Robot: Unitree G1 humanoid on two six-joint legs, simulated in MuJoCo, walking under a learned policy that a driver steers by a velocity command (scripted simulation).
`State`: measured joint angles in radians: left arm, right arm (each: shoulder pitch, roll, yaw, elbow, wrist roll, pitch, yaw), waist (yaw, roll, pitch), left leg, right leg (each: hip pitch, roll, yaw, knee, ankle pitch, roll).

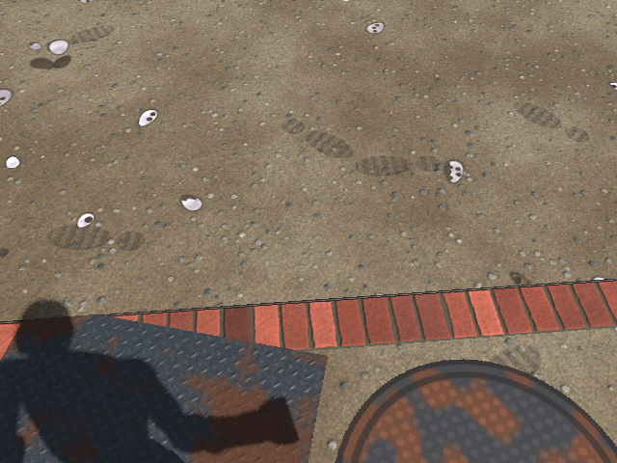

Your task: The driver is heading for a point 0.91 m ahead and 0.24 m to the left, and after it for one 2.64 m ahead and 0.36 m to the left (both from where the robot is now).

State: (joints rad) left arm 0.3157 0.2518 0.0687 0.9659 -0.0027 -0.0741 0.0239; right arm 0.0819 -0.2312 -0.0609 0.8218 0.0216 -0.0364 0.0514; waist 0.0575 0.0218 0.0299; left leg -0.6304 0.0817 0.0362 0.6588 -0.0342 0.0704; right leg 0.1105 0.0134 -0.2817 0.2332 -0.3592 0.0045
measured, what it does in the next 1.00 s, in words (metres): walks ahead, turning left: left foot, then right foot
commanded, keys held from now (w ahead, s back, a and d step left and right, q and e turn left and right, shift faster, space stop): w+q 0.74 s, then w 0.26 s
